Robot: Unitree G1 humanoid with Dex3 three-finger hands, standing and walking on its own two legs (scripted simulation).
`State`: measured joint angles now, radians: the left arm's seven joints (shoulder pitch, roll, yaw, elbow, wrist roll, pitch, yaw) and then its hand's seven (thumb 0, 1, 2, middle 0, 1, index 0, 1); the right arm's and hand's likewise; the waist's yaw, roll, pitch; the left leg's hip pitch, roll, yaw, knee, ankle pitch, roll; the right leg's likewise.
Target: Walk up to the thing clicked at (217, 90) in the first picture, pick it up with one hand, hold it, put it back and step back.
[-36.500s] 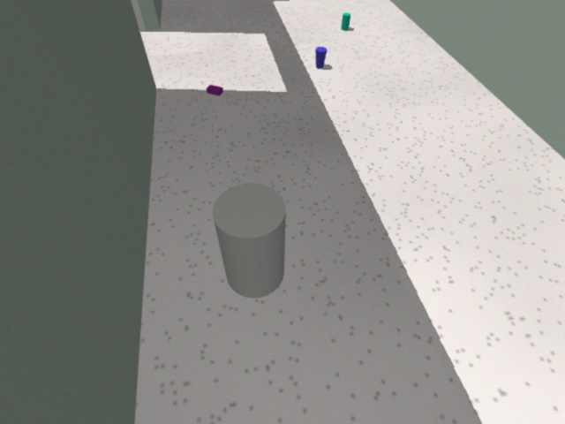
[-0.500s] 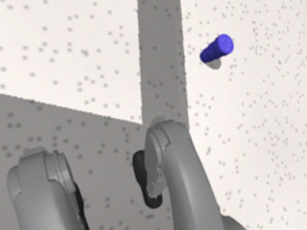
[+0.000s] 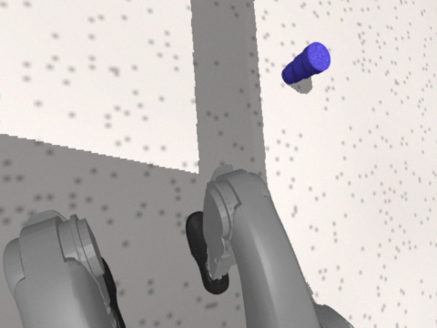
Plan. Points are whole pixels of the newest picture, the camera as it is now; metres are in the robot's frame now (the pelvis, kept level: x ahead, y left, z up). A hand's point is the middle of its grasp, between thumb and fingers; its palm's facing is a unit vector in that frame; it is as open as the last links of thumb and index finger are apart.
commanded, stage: rise first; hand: left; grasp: from above
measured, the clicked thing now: out of the picture +0.46 +0.35 -0.31
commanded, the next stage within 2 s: approach in 0.86 s
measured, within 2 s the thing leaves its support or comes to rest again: neither
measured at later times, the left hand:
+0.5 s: hand out of the picture +0.44 +0.37 -0.21, palm faces -0.17 -0.36 -0.92, open 13.3 cm
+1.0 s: hand out of the picture +0.44 +0.37 -0.21, palm faces -0.17 -0.36 -0.92, open 13.3 cm
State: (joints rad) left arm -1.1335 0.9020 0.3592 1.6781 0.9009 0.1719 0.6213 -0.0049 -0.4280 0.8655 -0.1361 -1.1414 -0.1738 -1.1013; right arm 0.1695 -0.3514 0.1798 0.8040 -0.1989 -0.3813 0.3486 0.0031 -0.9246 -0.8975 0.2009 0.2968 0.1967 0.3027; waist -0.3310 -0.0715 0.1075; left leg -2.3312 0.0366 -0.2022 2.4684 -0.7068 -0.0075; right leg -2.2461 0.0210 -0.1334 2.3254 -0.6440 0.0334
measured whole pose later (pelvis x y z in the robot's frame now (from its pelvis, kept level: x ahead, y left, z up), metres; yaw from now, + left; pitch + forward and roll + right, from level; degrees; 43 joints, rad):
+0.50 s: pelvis +0.00 +0.00 +0.00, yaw +0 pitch +31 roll -12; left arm -1.14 0.92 0.34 1.68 0.91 0.17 0.62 -0.01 -0.42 0.86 -0.14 -1.15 -0.18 -1.11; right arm 0.17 -0.35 0.19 0.81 -0.20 -0.38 0.35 0.00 -0.92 -0.90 0.20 0.30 0.20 0.30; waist -0.33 -0.08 0.11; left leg -2.33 0.03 -0.20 2.47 -0.71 0.00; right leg -2.24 0.02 -0.13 2.33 -0.65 0.04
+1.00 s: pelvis +0.00 +0.00 +0.00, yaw +0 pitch +31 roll -11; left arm -1.15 0.93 0.34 1.69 0.91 0.15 0.62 -0.01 -0.41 0.85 -0.14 -1.15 -0.18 -1.10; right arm 0.17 -0.35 0.19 0.80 -0.20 -0.39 0.34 0.00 -0.92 -0.89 0.20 0.30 0.20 0.30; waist -0.33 -0.09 0.13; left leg -2.33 0.04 -0.20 2.47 -0.70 0.00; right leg -2.24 0.02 -0.13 2.32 -0.64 0.04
